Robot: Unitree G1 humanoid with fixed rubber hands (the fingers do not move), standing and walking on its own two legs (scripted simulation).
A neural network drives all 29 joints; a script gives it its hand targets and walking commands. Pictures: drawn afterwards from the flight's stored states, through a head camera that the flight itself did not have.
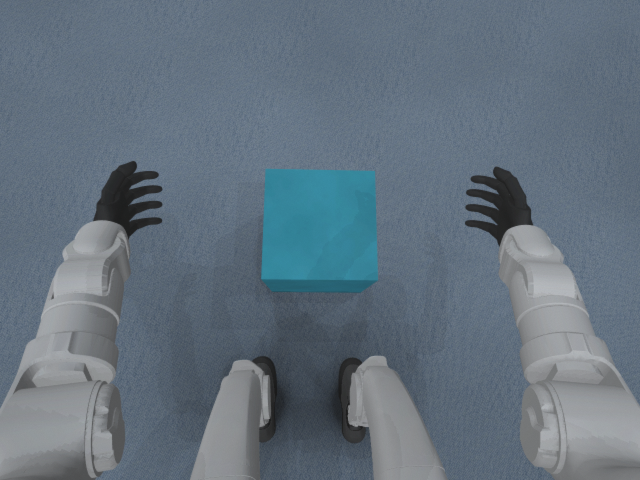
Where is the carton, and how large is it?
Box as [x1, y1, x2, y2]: [261, 169, 377, 292]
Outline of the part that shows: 265,169 261,279 272,291 360,292 376,281 377,260 374,171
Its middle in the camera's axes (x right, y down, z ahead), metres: -0.01 -0.02 +0.96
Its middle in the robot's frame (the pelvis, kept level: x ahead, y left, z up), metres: +0.51 -0.02 -0.55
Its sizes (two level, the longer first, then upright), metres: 0.246 0.244 0.271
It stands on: the floor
